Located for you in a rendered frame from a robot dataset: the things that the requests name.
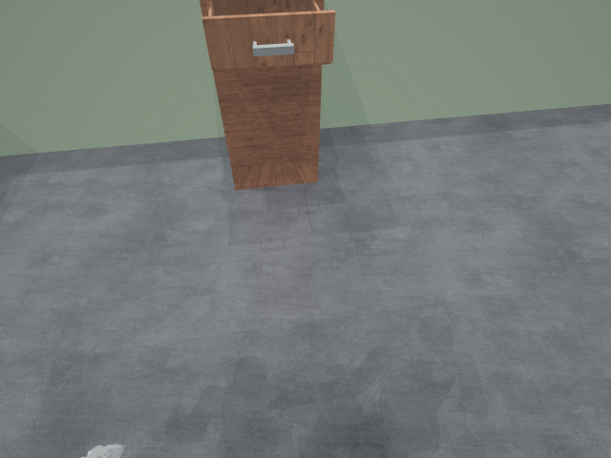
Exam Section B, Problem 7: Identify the drawer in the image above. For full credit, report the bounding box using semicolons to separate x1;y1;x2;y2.
202;0;336;72

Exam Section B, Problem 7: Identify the cabinet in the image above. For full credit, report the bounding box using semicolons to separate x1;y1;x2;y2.
200;0;325;190

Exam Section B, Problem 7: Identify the handle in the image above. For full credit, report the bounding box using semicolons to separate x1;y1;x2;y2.
253;39;294;56

